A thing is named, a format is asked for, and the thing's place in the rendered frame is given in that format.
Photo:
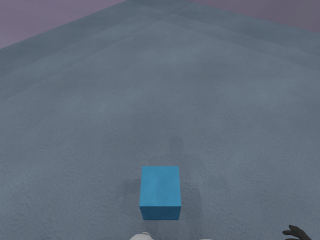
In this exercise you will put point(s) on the robot right hand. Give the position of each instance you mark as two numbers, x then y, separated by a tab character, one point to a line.
297	232

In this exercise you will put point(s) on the carton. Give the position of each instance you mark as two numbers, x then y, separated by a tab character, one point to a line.
160	195

